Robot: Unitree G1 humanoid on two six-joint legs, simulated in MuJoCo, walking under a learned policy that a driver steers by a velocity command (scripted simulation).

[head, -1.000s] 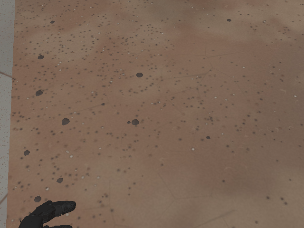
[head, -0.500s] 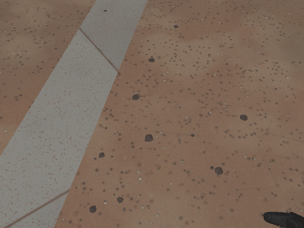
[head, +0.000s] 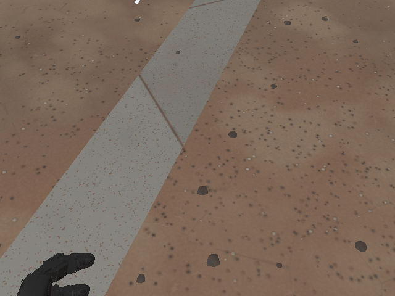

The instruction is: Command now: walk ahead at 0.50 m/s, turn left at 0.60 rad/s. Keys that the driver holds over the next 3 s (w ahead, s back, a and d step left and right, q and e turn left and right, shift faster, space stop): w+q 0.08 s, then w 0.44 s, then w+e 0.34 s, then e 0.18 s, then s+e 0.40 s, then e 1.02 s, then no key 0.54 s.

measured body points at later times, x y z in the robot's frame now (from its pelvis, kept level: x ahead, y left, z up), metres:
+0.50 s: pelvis +0.26 +0.05 +0.00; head +0.29 +0.06 +0.45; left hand +0.20 +0.33 -0.13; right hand +0.53 -0.14 -0.06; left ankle +0.34 +0.16 -0.73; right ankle +0.13 -0.12 -0.71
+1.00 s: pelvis +0.53 +0.07 +0.00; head +0.56 +0.06 +0.44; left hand +0.74 +0.30 -0.09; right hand +0.54 -0.22 -0.13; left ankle +0.35 +0.17 -0.72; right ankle +0.66 -0.03 -0.72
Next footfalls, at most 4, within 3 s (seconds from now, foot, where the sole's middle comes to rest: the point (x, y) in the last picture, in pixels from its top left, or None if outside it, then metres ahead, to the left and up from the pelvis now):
0.48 left None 0.38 0.17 -0.76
1.00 right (193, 232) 0.70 -0.03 -0.76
1.54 left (125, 233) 0.72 0.21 -0.76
2.04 right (171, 291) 0.50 0.06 -0.76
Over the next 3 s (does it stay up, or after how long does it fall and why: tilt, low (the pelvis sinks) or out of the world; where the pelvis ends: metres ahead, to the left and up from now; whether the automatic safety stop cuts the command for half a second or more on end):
stays up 0.55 0.15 0.01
